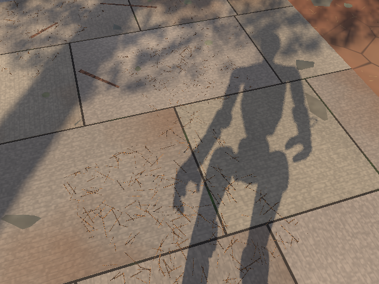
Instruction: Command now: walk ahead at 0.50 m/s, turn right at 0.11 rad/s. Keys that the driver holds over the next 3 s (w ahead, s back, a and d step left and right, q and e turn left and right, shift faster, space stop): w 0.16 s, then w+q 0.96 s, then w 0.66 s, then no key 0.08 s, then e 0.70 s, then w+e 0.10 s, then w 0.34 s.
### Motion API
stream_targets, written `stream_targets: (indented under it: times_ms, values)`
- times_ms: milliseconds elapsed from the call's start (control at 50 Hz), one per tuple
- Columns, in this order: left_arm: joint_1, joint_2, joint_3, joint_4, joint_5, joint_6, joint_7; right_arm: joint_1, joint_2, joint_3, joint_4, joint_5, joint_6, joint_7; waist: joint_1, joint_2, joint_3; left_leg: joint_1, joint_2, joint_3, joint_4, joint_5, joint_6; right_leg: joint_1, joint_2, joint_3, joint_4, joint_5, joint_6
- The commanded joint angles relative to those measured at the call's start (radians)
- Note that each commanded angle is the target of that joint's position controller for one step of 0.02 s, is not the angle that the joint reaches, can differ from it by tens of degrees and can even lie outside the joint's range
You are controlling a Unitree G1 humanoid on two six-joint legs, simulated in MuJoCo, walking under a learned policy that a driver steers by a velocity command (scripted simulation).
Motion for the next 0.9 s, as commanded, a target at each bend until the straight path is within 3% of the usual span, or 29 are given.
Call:
stream_targets:
  times_ms: [20,40,80,160,200,260,340,380,400,420,440,460,480,500,520,560,640,740,800,860,900]
  values:
    - [-0.028,0.085,0.013,-0.083,0.013,-0.009,-0.014,0.116,-0.085,-0.025,0.003,0.008,-0.007,0.0,-0.046,0.052,-0.031,0.283,0.312,-0.441,-0.348,-0.086,0.158,-0.366,-0.122,0.021,0.144,0.08,0.002]
    - [-0.018,0.076,0.01,-0.083,0.022,0.003,-0.02,0.12,-0.071,-0.019,0.019,0.011,-0.013,-0.003,-0.024,0.081,-0.021,0.23,0.274,-0.369,-0.37,-0.02,0.137,-0.327,-0.14,0.01,0.104,0.093,0.012]
    - [-0.004,0.057,0.004,-0.075,0.028,0.017,-0.03,0.16,-0.081,-0.02,0.047,0.017,-0.03,0.0,-0.012,0.098,-0.034,0.213,0.253,-0.303,-0.39,0.111,0.14,-0.307,-0.151,-0.02,0.069,0.114,0.029]
    - [-0.156,0.046,-0.006,-0.124,0.027,0.024,-0.038,0.23,-0.104,-0.025,0.087,0.024,-0.039,0.003,-0.032,0.083,0.006,0.25,0.229,-0.216,-0.448,0.17,0.149,-0.437,-0.202,-0.07,-0.07,0.237,0.067]
    - [-0.254,0.032,-0.015,-0.158,0.026,0.021,-0.04,0.267,-0.096,-0.022,0.105,0.03,-0.035,0.003,-0.053,0.079,0.023,0.257,0.198,-0.19,-0.446,0.219,0.139,-0.446,-0.206,-0.096,-0.201,0.307,0.088]
    - [-0.352,0.012,-0.028,-0.189,0.019,0.017,-0.042,0.317,-0.115,-0.026,0.124,0.03,-0.032,-0.001,-0.081,0.086,0.02,0.277,0.184,-0.179,-0.41,0.301,0.125,-0.394,-0.176,-0.12,-0.366,0.381,0.106]
    - [-0.424,0.032,-0.028,-0.218,0.011,0.006,-0.032,0.348,-0.135,-0.031,0.134,0.02,-0.022,-0.009,-0.097,0.098,0.005,0.351,0.212,-0.228,-0.324,0.399,0.12,-0.338,-0.142,-0.115,-0.473,0.351,0.1]
    - [-0.385,0.057,-0.02,-0.216,0.009,-0.005,-0.024,0.322,-0.154,-0.038,0.126,0.014,-0.017,-0.015,-0.066,0.11,-0.011,0.366,0.228,-0.265,-0.261,0.433,0.104,-0.255,-0.126,-0.1,-0.526,0.275,0.081]
    - [-0.313,0.074,-0.011,-0.196,0.01,-0.013,-0.018,0.302,-0.163,-0.042,0.121,0.015,-0.016,-0.015,-0.031,0.108,-0.038,0.357,0.22,-0.27,-0.189,0.477,0.091,-0.156,-0.107,-0.103,-0.571,0.242,0.068]
    - [-0.182,0.102,0.002,-0.155,0.02,-0.027,-0.007,0.29,-0.153,-0.04,0.117,0.021,-0.015,-0.013,0.027,0.06,-0.109,0.312,0.169,-0.233,-0.029,0.48,0.071,0.028,-0.112,-0.094,-0.64,0.268,0.043]
    - [-0.019,0.176,0.022,-0.135,0.046,-0.039,0.009,0.273,-0.111,-0.029,0.082,0.032,-0.019,-0.009,0.089,-0.035,-0.242,0.163,0.105,-0.183,0.229,0.277,0.048,0.269,-0.299,0.087,-0.662,0.167,-0.008]
    - [0.017,0.277,0.048,-0.142,0.06,-0.027,0.015,0.364,0.0,-0.008,0.042,0.064,-0.016,-0.012,0.049,-0.249,-0.346,-0.162,-0.045,-0.071,0.521,-0.307,0.011,0.502,-0.561,0.467,-0.736,0.083,-0.098]
    - [-0.021,0.214,0.04,-0.149,0.034,-0.011,0.01,0.364,-0.103,-0.031,0.063,0.036,0.0,-0.02,0.034,-0.162,-0.316,-0.246,-0.001,-0.12,0.645,-0.361,0.025,0.419,-0.564,0.572,-0.783,-0.003,-0.126]
    - [-0.097,0.124,0.017,-0.161,0.025,-0.009,0.006,0.31,-0.113,-0.039,0.066,0.025,0.008,-0.015,0.007,-0.067,-0.175,-0.264,0.047,-0.143,0.663,-0.274,0.028,0.297,-0.511,0.424,-0.8,-0.015,-0.104]
    - [-0.142,0.08,0.007,-0.161,0.02,-0.014,0.003,0.27,-0.085,-0.034,0.061,0.023,0.01,-0.005,-0.008,-0.046,-0.095,-0.246,0.08,-0.139,0.632,-0.204,0.018,0.19,-0.459,0.288,-0.838,0.078,-0.083]
    - [-0.156,0.051,-0.001,-0.146,0.014,-0.027,0.008,0.257,-0.074,-0.038,0.059,0.002,0.032,0.011,-0.043,-0.093,-0.046,-0.199,0.112,-0.127,0.589,-0.152,-0.004,0.091,-0.389,0.121,-0.879,0.221,-0.041]
    - [-0.11,0.072,0.011,-0.116,0.0,-0.055,0.007,0.182,-0.052,-0.037,0.024,-0.003,0.062,0.033,-0.059,-0.064,-0.039,-0.254,0.127,-0.11,0.58,-0.052,-0.031,0.09,-0.381,-0.024,-0.918,0.389,-0.055]
    - [-0.062,0.076,0.016,-0.084,0.006,-0.052,0.004,0.018,-0.043,-0.025,-0.038,-0.002,0.064,0.051,-0.037,-0.055,0.01,-0.315,0.133,-0.077,0.385,0.108,-0.049,0.117,-0.358,-0.17,-0.931,0.451,-0.055]
    - [-0.035,0.1,0.023,-0.07,0.006,-0.049,0.007,-0.085,-0.034,-0.013,-0.077,-0.005,0.06,0.063,-0.012,-0.058,0.032,-0.261,0.125,-0.021,0.223,0.16,-0.03,0.136,-0.367,-0.235,-0.926,0.481,-0.045]
    - [0.008,0.123,0.031,-0.049,0.007,-0.035,0.012,-0.144,-0.047,-0.012,-0.108,-0.01,0.059,0.068,0.005,-0.056,0.046,-0.232,0.103,0.029,0.13,0.086,0.009,0.22,-0.39,-0.277,-0.884,0.57,-0.031]
    - [0.015,0.143,0.035,-0.04,0.009,-0.021,0.017,-0.137,-0.057,-0.017,-0.114,-0.014,0.06,0.063,-0.007,-0.067,0.03,-0.174,0.059,0.065,0.09,-0.008,0.045,0.274,-0.396,-0.314,-0.79,0.799,-0.017]
Next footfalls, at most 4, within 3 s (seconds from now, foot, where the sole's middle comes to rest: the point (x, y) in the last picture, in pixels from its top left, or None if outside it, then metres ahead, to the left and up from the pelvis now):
0.44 right None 0.39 -0.11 -0.76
0.96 left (154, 249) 0.58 0.17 -0.76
1.52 right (153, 165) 0.95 0.21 -0.76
2.02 left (91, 146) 1.03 0.49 -0.76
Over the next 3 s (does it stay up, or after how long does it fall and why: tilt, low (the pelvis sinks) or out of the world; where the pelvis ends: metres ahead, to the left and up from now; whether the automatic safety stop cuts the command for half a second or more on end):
stays up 1.06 0.37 0.01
